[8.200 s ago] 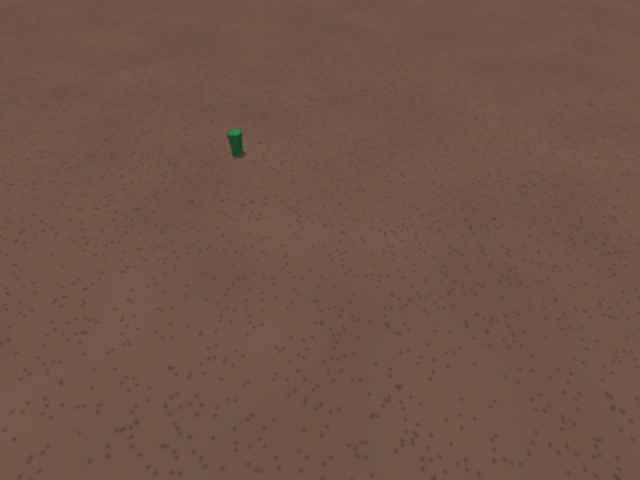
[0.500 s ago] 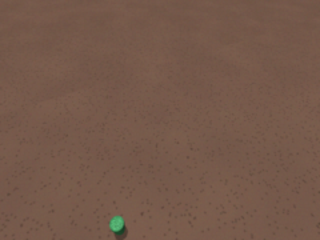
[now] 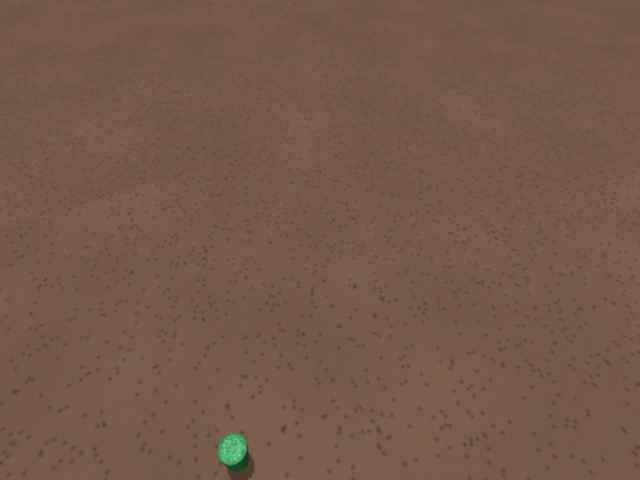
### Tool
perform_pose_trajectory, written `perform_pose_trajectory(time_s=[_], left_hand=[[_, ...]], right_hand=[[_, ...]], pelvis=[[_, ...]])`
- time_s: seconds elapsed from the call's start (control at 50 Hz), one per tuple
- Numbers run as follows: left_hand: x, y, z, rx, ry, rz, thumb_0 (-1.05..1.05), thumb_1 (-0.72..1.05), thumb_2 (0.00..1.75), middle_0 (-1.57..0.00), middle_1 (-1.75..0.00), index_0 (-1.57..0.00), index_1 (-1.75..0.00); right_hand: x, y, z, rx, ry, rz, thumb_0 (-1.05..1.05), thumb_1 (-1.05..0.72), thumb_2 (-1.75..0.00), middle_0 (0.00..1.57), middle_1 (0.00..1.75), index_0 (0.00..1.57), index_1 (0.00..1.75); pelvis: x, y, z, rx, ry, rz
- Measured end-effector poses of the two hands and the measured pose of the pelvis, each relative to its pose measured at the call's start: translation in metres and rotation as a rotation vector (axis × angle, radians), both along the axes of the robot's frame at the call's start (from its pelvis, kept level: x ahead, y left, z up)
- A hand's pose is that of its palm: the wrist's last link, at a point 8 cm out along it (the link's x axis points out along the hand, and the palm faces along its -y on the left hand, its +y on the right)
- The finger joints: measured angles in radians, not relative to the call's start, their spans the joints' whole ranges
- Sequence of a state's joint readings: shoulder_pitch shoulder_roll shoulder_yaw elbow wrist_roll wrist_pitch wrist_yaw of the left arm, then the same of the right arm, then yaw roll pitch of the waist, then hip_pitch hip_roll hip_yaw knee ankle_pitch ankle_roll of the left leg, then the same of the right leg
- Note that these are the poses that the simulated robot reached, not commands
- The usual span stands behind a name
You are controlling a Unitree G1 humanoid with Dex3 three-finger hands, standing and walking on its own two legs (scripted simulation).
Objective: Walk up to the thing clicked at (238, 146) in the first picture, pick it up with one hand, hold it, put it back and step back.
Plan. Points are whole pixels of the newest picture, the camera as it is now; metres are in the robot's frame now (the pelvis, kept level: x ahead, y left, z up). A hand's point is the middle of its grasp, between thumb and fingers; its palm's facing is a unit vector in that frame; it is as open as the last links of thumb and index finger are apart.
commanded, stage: stand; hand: left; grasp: from the side
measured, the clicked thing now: (235, 455) +0.35 +0.22 -0.72
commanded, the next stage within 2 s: go down in 0.10 s
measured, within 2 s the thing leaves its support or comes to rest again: neither
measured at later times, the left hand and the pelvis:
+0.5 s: hand out of the picture +0.15 +0.26 -0.16, palm faces +0.04 -0.94 -0.34, open 12.3 cm; pelvis -0.01 +0.01 -0.02, yaw +0 degrees
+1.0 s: hand out of the picture +0.13 +0.28 -0.20, palm faces +0.06 -0.94 -0.33, open 17.2 cm; pelvis -0.01 +0.02 -0.08, yaw +0 degrees
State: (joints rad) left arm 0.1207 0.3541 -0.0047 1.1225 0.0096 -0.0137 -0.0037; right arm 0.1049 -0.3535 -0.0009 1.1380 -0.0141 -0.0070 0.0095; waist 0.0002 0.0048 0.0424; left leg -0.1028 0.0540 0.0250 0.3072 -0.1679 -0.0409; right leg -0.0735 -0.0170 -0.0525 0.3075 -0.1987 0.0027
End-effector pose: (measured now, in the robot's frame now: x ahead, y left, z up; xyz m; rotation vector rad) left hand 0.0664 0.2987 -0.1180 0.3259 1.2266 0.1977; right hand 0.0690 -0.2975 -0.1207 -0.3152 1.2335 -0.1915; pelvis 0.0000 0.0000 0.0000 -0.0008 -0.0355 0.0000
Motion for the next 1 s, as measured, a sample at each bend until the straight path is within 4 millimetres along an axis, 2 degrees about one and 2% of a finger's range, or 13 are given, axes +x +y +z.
perform_pose_trajectory(time_s=[0.24, 0.32, 0.4, 0.5, 0.62, 0.76, 0.86, 1.0], left_hand=[[0.001, 0.000, 0.000, -0.004, -0.010, 0.008, 0.00, 0.89, 0.89, -0.20, -0.29, -0.19, -0.29], [0.027, -0.004, -0.002, -0.017, -0.095, 0.036, 0.01, 0.79, 0.79, -0.14, -0.22, -0.14, -0.22], [0.056, 0.001, -0.008, -0.019, -0.128, 0.017, 0.01, 0.60, 0.61, -0.09, -0.15, -0.09, -0.15], [0.072, 0.008, -0.011, -0.005, -0.155, 0.009, 0.00, 0.32, 0.40, -0.06, -0.15, -0.06, -0.14], [0.070, 0.018, -0.020, 0.001, -0.143, 0.017, 0.00, -0.03, 0.28, -0.05, -0.17, -0.06, -0.16], [0.065, 0.021, -0.033, -0.014, -0.174, 0.014, 0.00, -0.34, 0.19, -0.07, -0.19, -0.08, -0.19], [0.061, 0.023, -0.040, -0.019, -0.185, 0.011, 0.00, -0.48, 0.16, -0.08, -0.20, -0.09, -0.20], [0.055, 0.027, -0.045, -0.014, -0.191, 0.020, -0.01, -0.56, 0.11, -0.09, -0.17, -0.09, -0.17]], right_hand=[[0.000, 0.002, 0.001, -0.001, -0.014, -0.009, 0.01, -0.91, -0.90, 0.20, 0.30, 0.20, 0.30], [0.005, 0.014, -0.001, 0.014, -0.105, -0.007, 0.01, -0.94, -0.91, 0.20, 0.30, 0.20, 0.30], [0.005, 0.029, -0.007, 0.040, -0.141, -0.012, 0.01, -0.95, -0.91, 0.20, 0.30, 0.20, 0.30], [0.000, 0.044, -0.013, 0.068, -0.167, -0.039, 0.01, -0.94, -0.90, 0.20, 0.30, 0.20, 0.30], [0.006, 0.050, -0.019, 0.065, -0.214, -0.040, 0.01, -0.91, -0.89, 0.20, 0.30, 0.20, 0.30], [0.029, 0.050, -0.026, 0.029, -0.298, -0.008, 0.01, -0.87, -0.88, 0.20, 0.30, 0.20, 0.30], [0.050, 0.054, -0.027, 0.012, -0.368, 0.023, 0.01, -0.86, -0.88, 0.20, 0.30, 0.20, 0.30], [0.072, 0.064, -0.030, 0.009, -0.445, 0.066, 0.01, -0.85, -0.88, 0.20, 0.30, 0.20, 0.30]], pelvis=[[-0.001, 0.001, 0.000, 0.000, 0.011, 0.001], [-0.009, 0.003, -0.005, -0.003, 0.055, 0.013], [-0.015, 0.002, -0.013, -0.002, 0.115, 0.006], [-0.014, 0.005, -0.022, -0.002, 0.153, -0.004], [-0.011, 0.011, -0.034, -0.006, 0.193, -0.008], [-0.011, 0.017, -0.054, -0.016, 0.235, -0.005], [-0.011, 0.019, -0.065, -0.024, 0.259, -0.002], [-0.012, 0.020, -0.078, -0.036, 0.290, 0.004]])
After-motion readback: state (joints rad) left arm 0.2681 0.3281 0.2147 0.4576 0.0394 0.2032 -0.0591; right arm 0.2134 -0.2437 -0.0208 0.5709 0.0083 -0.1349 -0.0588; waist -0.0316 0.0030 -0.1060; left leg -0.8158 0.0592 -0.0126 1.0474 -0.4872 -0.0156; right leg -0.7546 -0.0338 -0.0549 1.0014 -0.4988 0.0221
